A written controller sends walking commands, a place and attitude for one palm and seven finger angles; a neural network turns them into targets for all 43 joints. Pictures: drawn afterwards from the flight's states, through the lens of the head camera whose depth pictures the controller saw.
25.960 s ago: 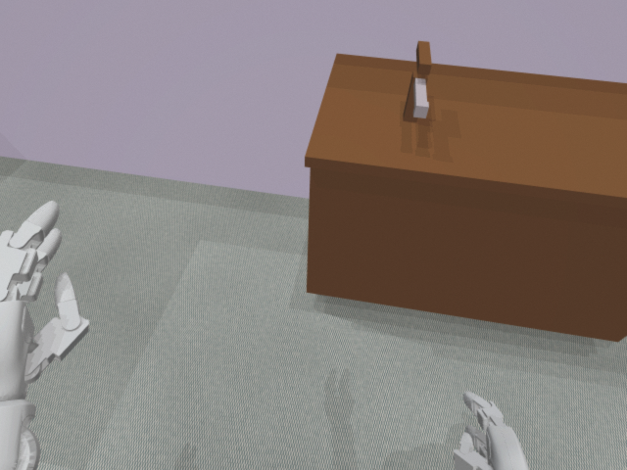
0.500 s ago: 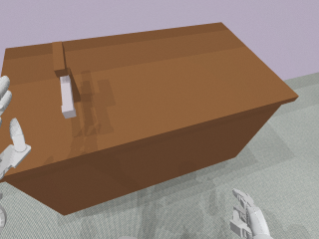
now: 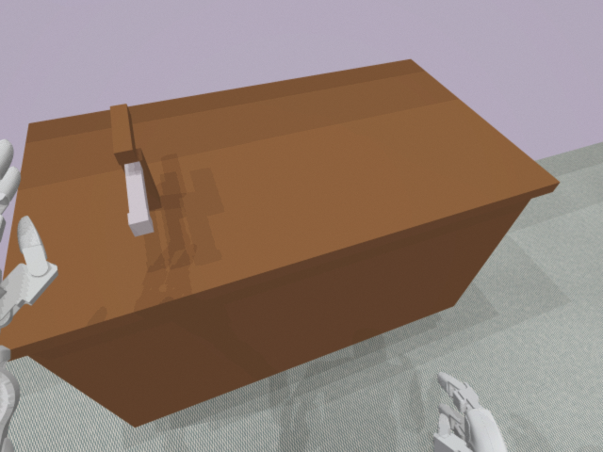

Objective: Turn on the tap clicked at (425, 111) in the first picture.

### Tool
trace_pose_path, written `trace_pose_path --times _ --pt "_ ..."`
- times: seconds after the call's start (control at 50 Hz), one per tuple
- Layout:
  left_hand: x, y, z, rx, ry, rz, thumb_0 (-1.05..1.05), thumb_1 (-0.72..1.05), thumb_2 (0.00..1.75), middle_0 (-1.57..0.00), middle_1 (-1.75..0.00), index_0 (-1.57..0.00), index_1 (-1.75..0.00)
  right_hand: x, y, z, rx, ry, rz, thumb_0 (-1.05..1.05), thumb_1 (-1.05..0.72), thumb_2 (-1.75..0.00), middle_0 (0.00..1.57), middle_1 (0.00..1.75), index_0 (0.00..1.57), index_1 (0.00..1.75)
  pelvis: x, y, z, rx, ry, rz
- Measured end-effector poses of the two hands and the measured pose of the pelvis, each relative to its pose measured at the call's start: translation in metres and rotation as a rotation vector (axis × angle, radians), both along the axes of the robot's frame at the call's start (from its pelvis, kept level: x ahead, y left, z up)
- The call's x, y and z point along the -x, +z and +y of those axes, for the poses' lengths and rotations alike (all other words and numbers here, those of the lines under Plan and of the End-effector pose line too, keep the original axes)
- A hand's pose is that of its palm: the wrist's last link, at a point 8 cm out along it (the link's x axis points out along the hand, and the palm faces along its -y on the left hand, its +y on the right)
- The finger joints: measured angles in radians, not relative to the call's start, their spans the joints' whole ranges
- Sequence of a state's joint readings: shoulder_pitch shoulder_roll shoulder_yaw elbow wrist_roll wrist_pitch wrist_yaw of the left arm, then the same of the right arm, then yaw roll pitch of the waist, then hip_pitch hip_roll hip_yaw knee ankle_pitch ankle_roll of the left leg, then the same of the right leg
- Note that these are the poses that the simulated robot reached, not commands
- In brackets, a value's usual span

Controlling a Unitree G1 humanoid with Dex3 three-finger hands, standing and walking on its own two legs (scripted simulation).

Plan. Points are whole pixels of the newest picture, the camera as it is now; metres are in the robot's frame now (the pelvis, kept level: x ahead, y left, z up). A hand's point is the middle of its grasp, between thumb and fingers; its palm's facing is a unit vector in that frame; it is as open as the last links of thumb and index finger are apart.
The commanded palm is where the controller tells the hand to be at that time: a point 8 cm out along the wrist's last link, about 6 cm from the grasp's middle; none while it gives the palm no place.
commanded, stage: come to a stop and stand still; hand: left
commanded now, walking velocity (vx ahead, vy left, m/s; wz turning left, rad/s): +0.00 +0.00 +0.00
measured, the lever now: (140, 222) +0.40 +0.29 +0.05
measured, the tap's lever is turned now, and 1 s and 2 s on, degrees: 0 0 0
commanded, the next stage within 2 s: look again from close up in 0.62 s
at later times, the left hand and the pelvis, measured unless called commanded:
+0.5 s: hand (95, 268) +0.25 +0.24 +0.16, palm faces +0.38 -0.84 -0.38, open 7.4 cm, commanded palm +0.19 +0.27 +0.18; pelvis +0.04 -0.01 +0.01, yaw +1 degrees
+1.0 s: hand (83, 282) +0.24 +0.25 +0.16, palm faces +0.42 -0.84 -0.35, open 7.4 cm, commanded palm +0.18 +0.27 +0.18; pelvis +0.03 -0.01 +0.01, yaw +2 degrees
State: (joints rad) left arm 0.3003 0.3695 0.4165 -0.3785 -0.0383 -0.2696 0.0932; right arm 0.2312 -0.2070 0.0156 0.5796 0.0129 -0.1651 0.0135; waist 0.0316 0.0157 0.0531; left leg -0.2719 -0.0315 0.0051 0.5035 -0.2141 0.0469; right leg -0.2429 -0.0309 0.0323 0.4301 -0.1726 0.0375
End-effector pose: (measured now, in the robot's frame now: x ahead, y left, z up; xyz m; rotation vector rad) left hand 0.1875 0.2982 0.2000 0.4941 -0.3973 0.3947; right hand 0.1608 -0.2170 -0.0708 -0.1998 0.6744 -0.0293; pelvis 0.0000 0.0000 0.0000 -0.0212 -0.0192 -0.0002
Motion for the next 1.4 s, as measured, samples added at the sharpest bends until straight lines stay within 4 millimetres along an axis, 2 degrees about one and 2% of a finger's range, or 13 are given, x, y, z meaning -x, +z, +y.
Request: trace_pose_path --times 0.08,0.16,0.24,0.36,0.46,0.58,0.78,0.98,1.14,1.2,1.26,1.32,1.4 --pt "0.006 -0.029 -0.019 0.035 -0.063 0.155 0.02 0.89 0.9 -0.21 -0.3 -0.2 -0.3 0.001 -0.004 -0.003 -0.006 -0.046 0.01 0.01 -0.91 -0.9 0.2 0.3 0.2 0.3 -0.007 0.001 0.002 -0.004 -0.011 0.004" --pt "0.006 -0.05 -0.008 0.074 -0.013 0.222 0.02 0.88 0.9 -0.22 -0.3 -0.21 -0.3 -0.001 -0.001 -0.005 0.025 -0.047 0.036 0.01 -0.91 -0.9 0.2 0.3 0.2 0.3 -0.012 0.003 -0.003 -0.005 -0.003 0.004" --pt "-0.002 -0.042 0.001 0.1 0.045 0.141 0.02 0.88 0.9 -0.22 -0.3 -0.21 -0.3 -0.013 0.005 -0.006 0.06 -0.006 0.033 0.01 -0.91 -0.9 0.2 0.3 0.2 0.3 -0.015 0.004 -0.008 -0.002 0.013 -0.001" --pt "-0.017 -0.017 -0.016 0.083 -0.014 0.02 0.02 0.89 0.9 -0.21 -0.3 -0.21 -0.3 -0.041 0.015 -0.005 0.063 0.026 -0.019 0.01 -0.91 -0.9 0.2 0.3 0.2 0.3 -0.025 0.005 -0.009 0.005 0.016 0.009" --pt "-0.026 -0.024 -0.018 0.062 -0.037 0.095 0.02 0.89 0.9 -0.21 -0.3 -0.21 -0.3 -0.059 0.02 -0.004 0.044 0.008 -0.042 0.01 -0.91 -0.9 0.2 0.3 0.2 0.3 -0.034 0.006 -0.009 0.004 0.014 0.023" --pt "-0.025 -0.034 -0.009 0.079 0.009 0.169 0.02 0.89 0.9 -0.22 -0.3 -0.21 -0.3 -0.066 0.017 -0.003 0.048 0.012 -0.014 0.01 -0.91 -0.9 0.2 0.3 0.2 0.3 -0.038 0.007 -0.01 0.003 0.021 0.024" --pt "-0.018 -0.023 -0.014 0.082 0.009 0.11 0.02 0.89 0.9 -0.22 -0.3 -0.21 -0.3 -0.06 0.013 -0.003 0.052 0.016 0.019 0.01 -0.91 -0.9 0.2 0.3 0.2 0.3 -0.036 0.006 -0.01 0.005 0.027 0.014" --pt "-0.008 -0.03 -0.012 0.101 0.023 0.133 0.02 0.89 0.9 -0.21 -0.3 -0.21 -0.3 -0.042 0.012 -0.007 0.049 -0.011 0.027 0.01 -0.91 -0.9 0.2 0.3 0.2 0.3 -0.028 0.006 -0.011 0.004 0.028 0.001" --pt "0.002 -0.025 -0.015 0.091 0.022 0.112 0.02 0.89 0.9 -0.21 -0.3 -0.21 -0.3 -0.03 0.01 -0.011 0.052 -0.015 0.037 0.01 -0.91 -0.9 0.2 0.3 0.2 0.3 -0.02 0.006 -0.011 0.003 0.032 -0.008" --pt "-0.012 0.001 0.001 -0.094 0.033 0.068 0.02 0.88 0.9 -0.22 -0.3 -0.21 -0.3 -0.025 0.006 -0.005 0.089 0.083 0.039 0.01 -0.91 -0.9 0.2 0.3 0.2 0.3 -0.012 0.004 -0.016 -0.001 0.056 -0.013" --pt "-0.023 0.016 0.015 0.044 0.063 0.021 0.02 0.88 0.9 -0.22 -0.3 -0.21 -0.3 -0.022 -0.001 -0.005 0.053 0.095 0.031 0.01 -0.91 -0.9 0.2 0.3 0.2 0.3 -0.007 0.002 -0.02 -0.017 0.04 -0.016" --pt "-0.024 0.0 0.0 0.224 0.023 0.076 0.02 0.89 0.9 -0.21 -0.3 -0.2 -0.3 -0.021 -0.003 -0.011 0.005 0.043 -0.022 0.01 -0.9 -0.9 0.21 0.3 0.2 0.3 -0.008 0.001 -0.022 -0.021 0.022 -0.027" --pt "-0.014 -0.045 -0.037 0.211 0.015 0.289 0.01 0.9 0.9 -0.21 -0.3 -0.2 -0.3 -0.022 -0.002 -0.023 -0.013 0.023 -0.071 0.01 -0.9 -0.9 0.21 0.3 0.2 0.3 -0.004 -0.003 -0.03 -0.034 0.021 -0.038"
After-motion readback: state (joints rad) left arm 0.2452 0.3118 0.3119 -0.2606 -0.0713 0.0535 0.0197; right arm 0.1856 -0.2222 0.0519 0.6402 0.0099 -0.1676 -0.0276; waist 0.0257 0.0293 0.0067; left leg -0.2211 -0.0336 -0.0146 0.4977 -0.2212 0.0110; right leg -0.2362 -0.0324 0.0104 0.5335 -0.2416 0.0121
